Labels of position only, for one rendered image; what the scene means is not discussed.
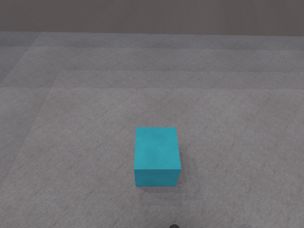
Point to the carton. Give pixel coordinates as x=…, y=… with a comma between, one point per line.
x=157, y=157

